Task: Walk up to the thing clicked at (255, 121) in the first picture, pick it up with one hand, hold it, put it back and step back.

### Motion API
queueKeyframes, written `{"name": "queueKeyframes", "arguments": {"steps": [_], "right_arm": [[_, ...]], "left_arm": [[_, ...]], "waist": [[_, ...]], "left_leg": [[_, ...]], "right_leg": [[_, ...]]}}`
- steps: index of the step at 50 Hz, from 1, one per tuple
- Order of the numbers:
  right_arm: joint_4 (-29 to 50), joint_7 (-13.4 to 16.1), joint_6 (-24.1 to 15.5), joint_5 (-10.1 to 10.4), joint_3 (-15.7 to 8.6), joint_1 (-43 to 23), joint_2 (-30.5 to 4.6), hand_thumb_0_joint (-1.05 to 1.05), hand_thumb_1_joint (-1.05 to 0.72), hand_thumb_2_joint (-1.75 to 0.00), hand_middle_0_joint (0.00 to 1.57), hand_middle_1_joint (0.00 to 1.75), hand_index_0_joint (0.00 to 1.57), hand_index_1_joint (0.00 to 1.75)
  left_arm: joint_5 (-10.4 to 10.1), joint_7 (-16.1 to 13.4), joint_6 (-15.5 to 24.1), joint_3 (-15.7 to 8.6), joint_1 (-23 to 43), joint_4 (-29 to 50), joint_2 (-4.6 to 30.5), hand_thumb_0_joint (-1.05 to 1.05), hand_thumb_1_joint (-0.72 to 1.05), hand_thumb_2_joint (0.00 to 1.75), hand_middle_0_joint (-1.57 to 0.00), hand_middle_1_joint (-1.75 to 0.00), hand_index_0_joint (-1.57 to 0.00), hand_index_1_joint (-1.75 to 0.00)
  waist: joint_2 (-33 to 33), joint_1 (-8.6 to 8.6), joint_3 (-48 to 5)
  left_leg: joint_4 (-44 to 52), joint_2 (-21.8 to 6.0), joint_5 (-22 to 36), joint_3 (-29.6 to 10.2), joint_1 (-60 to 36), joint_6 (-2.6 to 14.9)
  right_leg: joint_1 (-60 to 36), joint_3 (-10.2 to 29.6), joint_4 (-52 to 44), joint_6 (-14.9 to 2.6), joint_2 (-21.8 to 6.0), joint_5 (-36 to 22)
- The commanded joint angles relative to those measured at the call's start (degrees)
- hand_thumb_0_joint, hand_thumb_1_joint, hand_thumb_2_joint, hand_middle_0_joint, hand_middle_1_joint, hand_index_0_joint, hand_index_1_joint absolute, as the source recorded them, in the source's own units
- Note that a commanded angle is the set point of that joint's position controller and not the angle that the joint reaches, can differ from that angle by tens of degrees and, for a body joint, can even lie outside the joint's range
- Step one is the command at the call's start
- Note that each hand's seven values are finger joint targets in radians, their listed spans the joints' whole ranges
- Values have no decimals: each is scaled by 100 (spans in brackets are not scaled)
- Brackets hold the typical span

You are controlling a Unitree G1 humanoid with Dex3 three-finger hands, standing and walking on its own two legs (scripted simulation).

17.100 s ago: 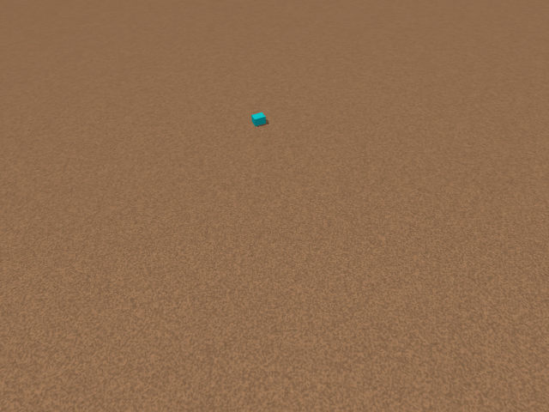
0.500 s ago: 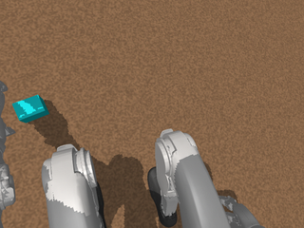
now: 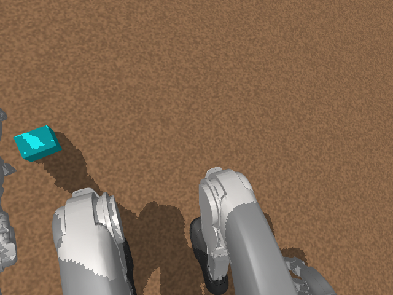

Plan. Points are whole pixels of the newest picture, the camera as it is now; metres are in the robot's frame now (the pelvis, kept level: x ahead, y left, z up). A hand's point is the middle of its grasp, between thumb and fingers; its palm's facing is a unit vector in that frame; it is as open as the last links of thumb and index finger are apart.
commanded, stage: rise first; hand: left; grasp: from above
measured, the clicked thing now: (39, 143) +0.45 +0.33 -0.30
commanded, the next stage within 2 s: approach in 0.72 s
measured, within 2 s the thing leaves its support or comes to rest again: neither
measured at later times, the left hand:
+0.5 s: hand out of the picture +0.41 +0.36 -0.18, palm faces -0.39 -0.19 -0.90, open 11.6 cm
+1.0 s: hand out of the picture +0.41 +0.35 -0.18, palm faces -0.41 -0.17 -0.90, open 11.5 cm
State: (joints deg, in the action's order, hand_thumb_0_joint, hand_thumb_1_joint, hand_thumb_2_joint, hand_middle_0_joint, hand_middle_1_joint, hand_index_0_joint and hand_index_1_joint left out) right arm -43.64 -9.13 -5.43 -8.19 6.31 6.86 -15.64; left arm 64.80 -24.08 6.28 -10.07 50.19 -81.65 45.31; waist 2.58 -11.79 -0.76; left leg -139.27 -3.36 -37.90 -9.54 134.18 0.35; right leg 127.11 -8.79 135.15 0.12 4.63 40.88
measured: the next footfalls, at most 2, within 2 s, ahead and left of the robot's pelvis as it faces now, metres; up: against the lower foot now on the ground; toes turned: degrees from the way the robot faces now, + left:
none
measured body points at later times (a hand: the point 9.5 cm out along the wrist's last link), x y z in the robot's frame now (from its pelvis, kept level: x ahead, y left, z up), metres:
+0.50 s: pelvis +0.00 +0.00 +0.00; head +0.23 +0.09 +0.37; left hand +0.43 +0.37 -0.12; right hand +0.08 -0.26 -0.10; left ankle +0.08 +0.13 -0.29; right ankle +0.09 -0.11 -0.29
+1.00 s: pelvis +0.00 +0.00 +0.00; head +0.23 +0.09 +0.37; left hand +0.43 +0.36 -0.13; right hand +0.08 -0.26 -0.10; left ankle +0.08 +0.13 -0.29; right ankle +0.09 -0.11 -0.29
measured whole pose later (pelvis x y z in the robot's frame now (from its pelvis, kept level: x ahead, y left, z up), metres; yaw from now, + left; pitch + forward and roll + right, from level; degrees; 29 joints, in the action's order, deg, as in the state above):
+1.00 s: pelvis +0.00 +0.00 +0.00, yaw +0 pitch +32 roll -9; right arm -43.9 -9.7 -6.8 -8.6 6.8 7.1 -15.8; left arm 64.7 -24.6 5.8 -6.4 52.6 -84.9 44.6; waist 2.9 -12.3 -1.4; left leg -139.1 -3.1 -37.4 -9.3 134.5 0.4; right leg 127.4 -8.6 135.1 0.2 4.4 40.6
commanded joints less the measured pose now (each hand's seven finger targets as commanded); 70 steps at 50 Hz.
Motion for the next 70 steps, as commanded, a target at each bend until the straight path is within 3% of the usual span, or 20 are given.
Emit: {"name": "queueKeyframes", "arguments": {"steps": [1,4,8,19,24,28,31,36,41,45,48,52,56,58,60,65,66,67,69,70], "right_arm": [[82,61,-53,15,-446,1071,-1445,0,-90,-90,20,30,20,30],[78,63,-46,20,-446,1064,-1435,0,-90,-90,20,30,20,30],[53,57,-61,10,-431,1092,-1416,0,-90,-90,20,30,20,30],[75,39,-57,12,-448,1043,-1439,0,-90,-90,20,30,20,30],[82,33,-70,-9,-412,1021,-1435,0,-90,-90,20,30,20,30],[69,14,-84,-35,-408,1088,-1432,0,-90,-90,20,30,20,30],[66,21,-108,-31,-418,1059,-1446,0,-90,-90,20,30,20,30],[58,7,-98,-20,-430,1096,-1453,0,-90,-90,20,30,20,30],[53,10,-96,-3,-432,1026,-1429,0,-90,-90,20,30,20,30],[51,3,-130,-27,-409,1102,-1458,0,-89,-89,20,30,20,30],[3,7,-181,-41,-375,1153,-1453,0,-90,-89,20,30,20,30],[-67,16,-263,-107,-329,1293,-1522,0,-90,-89,20,30,20,30],[-28,-17,-296,-149,-233,1271,-1539,0,-90,-89,20,30,20,30],[-3,-51,-301,-172,-200,1299,-1530,0,-90,-89,20,30,20,30],[51,-93,-303,-165,-175,1294,-1516,0,-90,-89,20,30,20,30],[233,-174,-276,-46,-154,1153,-1468,0,-90,-89,20,30,20,30],[288,-198,-259,-40,-143,1158,-1426,0,-90,-89,20,30,20,30],[236,-192,-230,-22,-186,1196,-1460,0,-90,-89,20,30,20,30],[297,-222,-228,-20,-191,1222,-1415,0,-90,-89,20,30,20,30],[303,-210,-219,-8,-217,1217,-1417,0,-90,-89,20,30,20,30]], "left_arm": [[-41,-190,16,-159,1430,779,1579,0,-21,71,-41,-72,-40,-73],[-37,-181,34,-129,1555,913,1571,0,-20,70,-42,-71,-42,-71],[-38,-167,35,-18,1626,744,1502,0,-18,69,-42,-71,-42,-71],[-11,-226,39,-126,1566,902,1551,0,-14,64,-46,-66,-46,-66],[0,-249,41,-119,1506,644,1545,0,-13,64,-48,-64,-48,-64],[16,-227,43,-160,1527,687,1628,0,-12,63,-49,-62,-48,-63],[-23,-223,67,-34,1646,717,1491,0,-11,62,-49,-63,-49,-63],[-4,-256,4,-90,1480,724,1465,0,-9,61,-51,-60,-51,-61],[4,-251,-20,-80,1525,657,1474,0,-13,66,-54,-56,-50,-61],[-32,-261,32,64,1782,612,1326,0,-17,66,-43,-67,-43,-67],[-12,-288,52,442,2159,441,897,0,-17,66,-42,-70,-43,-69],[84,-489,22,580,2890,486,868,0,-19,68,-43,-68,-42,-69],[156,-760,-225,343,2922,68,1163,0,-17,67,-46,-65,-45,-66],[163,-835,-383,81,2921,46,1460,0,-16,66,-46,-66,-45,-66],[168,-787,-538,39,2834,-10,1517,0,-15,65,-47,-65,-47,-66],[-123,-500,-804,-4,1808,-414,1391,0,-15,63,-44,-69,-46,-68],[-151,-403,-811,49,1746,-401,1410,0,-14,63,-46,-68,-47,-67],[-233,-364,-794,-184,1587,-397,1649,0,-15,63,-45,-68,-46,-67],[-303,-186,-680,-90,1666,-120,1580,0,-16,63,-44,-68,-45,-67],[-347,-153,-611,-167,1645,17,1641,0,-18,65,-43,-69,-44,-68]], "waist": [[-1802,83,-3626],[-1955,50,-3861],[-1824,-27,-3655],[-2073,79,-3856],[-1852,35,-3563],[-1818,46,-3780],[-1940,-38,-3670],[-2029,45,-3880],[-1896,74,-3665],[-1729,-128,-3499],[-1902,-324,-3572],[-2179,-525,-3661],[-2415,-384,-3796],[-2327,-310,-3754],[-2268,-290,-3839],[-1750,-140,-3739],[-1571,-188,-3658],[-1404,-108,-3689],[-1370,-202,-3591],[-1356,-146,-3673]], "left_leg": [[1405,40,686,450,-2949,127],[1370,48,844,461,-3097,114],[1325,37,826,461,-2959,134],[1425,45,875,440,-3198,84],[1361,49,688,485,-2889,130],[1322,60,849,496,-2909,134],[1360,54,734,445,-2992,115],[1412,58,923,436,-3240,79],[1390,58,744,484,-2947,117],[1354,62,657,439,-2788,131],[1355,64,695,386,-3031,87],[1322,31,753,339,-3300,33],[1328,49,765,441,-3191,39],[1275,51,770,511,-3005,89],[1211,52,869,557,-2933,127],[1231,65,981,530,-2531,215],[1141,63,1027,545,-2332,246],[1127,58,1037,548,-2133,258],[1106,54,973,512,-2107,274],[1085,38,1013,491,-2231,256]], "right_leg": [[-1573,-219,-1460,-214,141,-1183],[-1669,-213,-1446,-209,152,-1350],[-1628,-186,-1483,-201,163,-1364],[-1562,-247,-1369,-230,139,-1376],[-1536,-203,-1479,-208,150,-1201],[-1798,-184,-1465,-183,153,-1355],[-1569,-236,-1454,-209,152,-1249],[-1620,-260,-1381,-224,147,-1418],[-1518,-214,-1446,-219,158,-1249],[-1491,-248,-1473,-209,166,-1193],[-1334,-302,-1425,-224,174,-1253],[-1191,-373,-1365,-222,138,-1335],[-1322,-321,-1366,-242,167,-1340],[-1446,-250,-1430,-223,177,-1349],[-1590,-182,-1427,-210,187,-1440],[-1970,-182,-1438,-167,238,-1554],[-2171,-108,-1471,-141,258,-1607],[-2360,-61,-1488,-128,273,-1597],[-2358,-39,-1487,-116,243,-1514],[-2387,-47,-1490,-126,251,-1546]]}}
